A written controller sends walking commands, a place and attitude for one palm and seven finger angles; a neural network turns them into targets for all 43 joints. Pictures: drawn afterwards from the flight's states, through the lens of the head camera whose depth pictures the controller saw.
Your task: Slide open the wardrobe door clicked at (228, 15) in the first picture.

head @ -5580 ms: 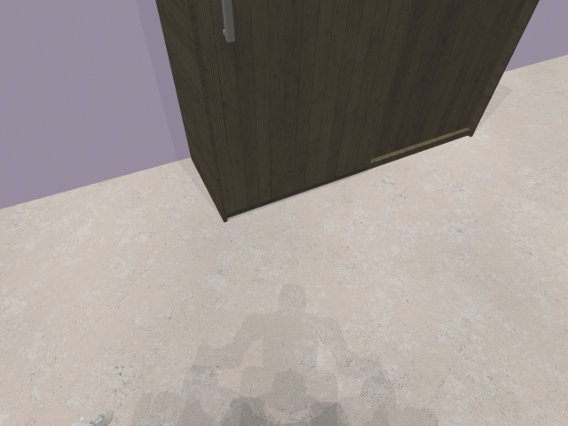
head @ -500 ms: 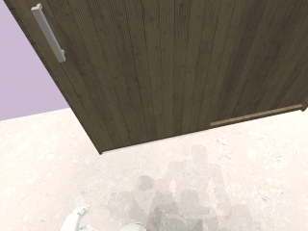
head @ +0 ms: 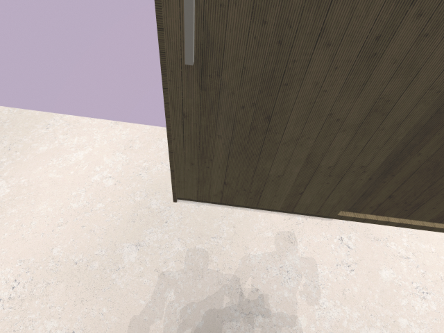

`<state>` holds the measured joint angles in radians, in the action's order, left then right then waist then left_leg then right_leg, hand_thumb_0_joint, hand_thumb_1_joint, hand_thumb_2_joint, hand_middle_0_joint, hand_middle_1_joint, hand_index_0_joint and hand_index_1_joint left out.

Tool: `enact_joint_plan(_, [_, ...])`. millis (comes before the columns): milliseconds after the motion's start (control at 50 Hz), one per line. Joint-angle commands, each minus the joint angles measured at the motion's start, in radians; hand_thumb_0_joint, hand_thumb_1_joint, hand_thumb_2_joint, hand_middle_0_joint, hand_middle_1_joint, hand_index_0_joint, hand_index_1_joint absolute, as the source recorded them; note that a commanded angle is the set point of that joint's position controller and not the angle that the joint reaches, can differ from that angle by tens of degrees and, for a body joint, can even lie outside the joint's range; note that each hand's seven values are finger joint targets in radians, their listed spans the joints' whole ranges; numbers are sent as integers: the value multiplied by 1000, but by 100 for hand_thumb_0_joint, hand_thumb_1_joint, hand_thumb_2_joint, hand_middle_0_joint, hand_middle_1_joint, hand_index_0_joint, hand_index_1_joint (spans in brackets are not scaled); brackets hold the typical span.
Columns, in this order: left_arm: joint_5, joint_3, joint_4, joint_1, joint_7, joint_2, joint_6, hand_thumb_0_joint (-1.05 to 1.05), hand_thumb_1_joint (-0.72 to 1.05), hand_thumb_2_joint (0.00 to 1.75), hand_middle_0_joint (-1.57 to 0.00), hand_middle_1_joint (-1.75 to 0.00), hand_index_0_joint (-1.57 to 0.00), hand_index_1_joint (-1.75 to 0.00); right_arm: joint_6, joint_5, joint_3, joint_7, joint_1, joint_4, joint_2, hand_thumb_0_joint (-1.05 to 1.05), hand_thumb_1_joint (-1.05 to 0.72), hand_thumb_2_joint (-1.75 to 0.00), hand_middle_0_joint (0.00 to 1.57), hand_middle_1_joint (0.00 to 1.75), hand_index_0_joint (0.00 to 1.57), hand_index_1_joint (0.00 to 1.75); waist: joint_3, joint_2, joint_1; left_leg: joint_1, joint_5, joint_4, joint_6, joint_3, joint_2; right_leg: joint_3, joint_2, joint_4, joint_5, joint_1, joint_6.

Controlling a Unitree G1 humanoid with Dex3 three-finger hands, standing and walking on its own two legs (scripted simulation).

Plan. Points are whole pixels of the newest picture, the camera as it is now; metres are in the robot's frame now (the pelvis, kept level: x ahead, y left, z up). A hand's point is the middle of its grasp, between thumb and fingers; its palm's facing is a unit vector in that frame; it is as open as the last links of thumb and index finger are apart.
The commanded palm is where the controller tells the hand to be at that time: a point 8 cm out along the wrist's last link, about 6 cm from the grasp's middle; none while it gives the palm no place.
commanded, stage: take the last steps up to it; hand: left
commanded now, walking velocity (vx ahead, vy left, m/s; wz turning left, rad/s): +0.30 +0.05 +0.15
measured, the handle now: (190, 24) +0.78 +0.18 +0.17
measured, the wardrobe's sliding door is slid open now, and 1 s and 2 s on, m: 0.00 0.00 0.00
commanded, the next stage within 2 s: come to a stop and stand still in 0.92 s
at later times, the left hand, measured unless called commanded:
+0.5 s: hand out of the picture +0.10 +0.15 -0.15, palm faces +0.15 -0.96 -0.23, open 7.3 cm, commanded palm none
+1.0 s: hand (114, 290) +0.21 +0.25 -0.18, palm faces +0.16 -0.97 -0.17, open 7.4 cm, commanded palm none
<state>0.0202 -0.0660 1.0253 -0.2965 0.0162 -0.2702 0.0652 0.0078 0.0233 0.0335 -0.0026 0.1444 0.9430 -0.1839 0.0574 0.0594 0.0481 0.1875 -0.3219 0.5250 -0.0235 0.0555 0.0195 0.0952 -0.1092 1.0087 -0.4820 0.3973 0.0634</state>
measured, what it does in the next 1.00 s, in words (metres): walks ahead: right foot, then left foot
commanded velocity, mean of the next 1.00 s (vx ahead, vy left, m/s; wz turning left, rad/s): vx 0.26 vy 0.04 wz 0.04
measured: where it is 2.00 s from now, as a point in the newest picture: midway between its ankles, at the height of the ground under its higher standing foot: (186, 317)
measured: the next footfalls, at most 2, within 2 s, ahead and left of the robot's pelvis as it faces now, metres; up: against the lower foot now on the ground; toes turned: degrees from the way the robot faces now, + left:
right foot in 0.32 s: +0.14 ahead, -0.12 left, +0.00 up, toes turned -4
left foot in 0.82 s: +0.31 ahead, +0.17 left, +0.00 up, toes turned +15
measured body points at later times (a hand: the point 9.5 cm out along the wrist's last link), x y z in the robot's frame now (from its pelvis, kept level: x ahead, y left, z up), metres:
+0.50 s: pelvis +0.10 -0.03 +0.01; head +0.09 -0.05 +0.46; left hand +0.10 +0.20 -0.13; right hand +0.08 -0.27 -0.16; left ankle +0.07 +0.11 -0.65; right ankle +0.10 -0.12 -0.74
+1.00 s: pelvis +0.26 +0.08 +0.00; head +0.28 +0.10 +0.45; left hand +0.21 +0.30 -0.17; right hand +0.37 -0.14 -0.13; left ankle +0.27 +0.16 -0.74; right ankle +0.22 -0.06 -0.65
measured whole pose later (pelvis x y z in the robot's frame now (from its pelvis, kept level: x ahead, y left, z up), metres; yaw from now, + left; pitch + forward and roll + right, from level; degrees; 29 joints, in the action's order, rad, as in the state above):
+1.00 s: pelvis +0.26 +0.08 +0.00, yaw +4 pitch -1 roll +0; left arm 0.02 -0.05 1.12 -0.33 0.01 -0.17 -0.02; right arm -0.09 0.01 0.05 -0.03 0.16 0.99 -0.14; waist 0.06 0.04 0.03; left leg 0.24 -0.25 0.50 -0.06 0.18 0.03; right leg 0.08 -0.11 1.16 -0.39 0.43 0.02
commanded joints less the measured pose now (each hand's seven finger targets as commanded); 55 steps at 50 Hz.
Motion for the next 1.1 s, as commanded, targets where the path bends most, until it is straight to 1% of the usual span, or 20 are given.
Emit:
enact_joint_plan(0, [5,-4,-91,74,-29,-38,-57,0,90,90,-20,-30,-20,-30,-28,-6,34,-22,121,1,-181,0,-90,-90,20,30,20,30,3,-228,-72,-125,286,-271,-137,-227,219,-30,-4,84,86,189,0])
enact_joint_plan(200, [5,8,-119,149,-38,12,-78,0,90,90,-20,-30,-20,-30,-45,2,42,-18,204,54,-162,0,-90,-90,20,30,20,30,52,-201,-78,-39,17,-324,-165,-277,216,-2,18,-303,113,39,-7])
enact_joint_plan(260, [6,-4,-68,7,-36,13,-91,0,90,90,-20,-30,-20,-30,-43,1,38,-18,172,66,-148,0,-90,-90,20,30,20,30,18,-150,-2,103,-32,-183,-115,-215,167,20,57,-481,222,-241,-14])
enact_joint_plan(280, [10,-12,-33,-86,-30,-16,-101,0,90,90,-20,-30,-20,-30,-45,-4,33,-16,174,69,-124,0,-90,-90,20,30,20,30,-10,-66,34,190,-87,-48,-75,-164,100,-28,30,-555,212,-388,-27])
enact_joint_plan(300, [21,-30,-5,-191,-20,-114,-117,0,90,90,-20,-30,-20,-30,-50,-16,21,-7,189,54,-62,0,-90,-90,20,30,20,30,-62,183,75,371,-170,251,-21,-43,-13,-304,-189,-692,3,-548,-95])
enact_joint_plan(320, [8,-40,6,-260,-10,-173,-114,0,90,90,-20,-30,-20,-30,-48,-8,25,-2,143,10,-70,0,-90,-90,20,30,20,30,-49,290,98,487,-280,466,-9,-35,-36,-609,-372,-857,-136,-516,-182])
enact_joint_plan(340, [-1,-37,-7,-215,-5,-147,-112,0,90,90,-20,-30,-20,-30,-44,1,40,3,127,12,-108,0,-90,-90,20,30,20,30,6,162,70,494,-199,573,-10,-93,14,-614,-370,-909,-270,-409,-208])
enact_joint_plan(400, [-1,-7,-36,-39,1,-26,-123,0,90,90,-20,-30,-20,-30,-25,5,47,16,165,71,-69,0,-90,-90,20,30,20,30,115,66,-27,427,27,633,9,-89,89,-364,-271,-910,-141,-162,-157])
enact_joint_plan(460, [0,9,-17,-74,0,19,-139,0,90,90,-20,-30,-20,-30,-12,6,37,22,215,100,-19,0,-90,-90,20,30,20,30,87,57,-52,382,133,578,43,-39,87,-153,-175,-892,139,-159,-131])
enact_joint_plan(600, [5,5,50,-182,2,-1,-157,0,90,90,-20,-30,-20,-30,-25,-1,35,37,68,41,-13,0,-90,-90,20,30,20,30,68,45,-12,468,177,348,65,8,109,-96,-188,-862,354,-328,-179])
enact_joint_plan(680, [10,3,78,-196,7,-7,-150,0,90,90,-20,-30,-20,-30,-38,-4,24,43,-16,11,5,0,-90,-90,20,30,20,30,83,83,4,362,140,171,45,43,88,-64,-202,-810,455,-315,-170])
enact_joint_plan(720, [13,-2,82,-190,9,-14,-142,0,90,90,-20,-30,-20,-30,-48,-7,25,41,-6,9,-1,0,-90,-90,20,30,20,30,73,93,-5,271,106,113,23,52,67,-64,-205,-755,500,-302,-166])
enact_joint_plan(760, [7,-3,87,-173,11,-11,-134,0,90,90,-20,-30,-20,-30,-58,-2,31,28,114,50,-32,0,-90,-90,20,30,20,30,15,56,-68,48,153,-6,10,83,22,-9,-155,-576,591,-250,-135])
enact_joint_plan(780, [3,1,85,-176,9,9,-132,0,90,90,-20,-30,-20,-30,-65,3,43,17,252,90,-89,0,-90,-90,20,30,20,30,-78,-47,-122,-150,199,-52,0,51,47,34,-103,-371,560,-194,-108])
enact_joint_plan(800, [-8,8,73,-235,3,61,-128,0,90,90,-20,-30,-20,-30,-73,13,69,4,364,112,-206,0,-90,-90,20,30,20,30,-218,-322,-141,-379,326,-65,-72,-230,279,96,23,-94,191,8,-63])
enact_joint_plan(820, [-8,16,43,-198,3,70,-127,0,90,90,-20,-30,-20,-30,-64,-2,72,-8,427,127,-245,0,-90,-90,20,30,20,30,-256,-398,-158,-423,457,-174,-147,-412,410,31,89,136,-140,139,-59])
enact_joint_plan(840, [-4,14,36,-149,9,62,-122,0,90,90,-20,-30,-20,-30,-57,-4,63,-16,372,127,-217,0,-90,-90,20,30,20,30,-207,-297,-145,-360,438,-193,-165,-347,412,-43,42,229,-111,172,-78])
enact_joint_plan(900, [-1,7,49,-68,-9,78,-114,0,90,90,-20,-30,-20,-30,-78,-6,25,-21,192,89,-90,0,-90,-90,20,30,20,30,-19,-151,-72,-54,530,-237,-128,-163,325,-63,-37,234,79,149,-61])
enact_joint_plan(1000, [7,3,35,-102,-10,105,-75,0,90,90,-20,-30,-20,-30,-88,-6,18,-26,169,77,-45,0,-90,-90,20,30,20,30,-12,-166,-23,33,494,-308,-128,-51,260,-51,-24,74,194,85,-38])
enact_joint_plan(1080, [0,19,9,-42,4,104,-59,0,90,90,-20,-30,-20,-30,-71,0,12,-35,130,70,-68,0,-90,-90,20,30,20,30,-26,-136,-21,-5,766,-228,-121,-4,262,-45,3,-192,236,-9,-27])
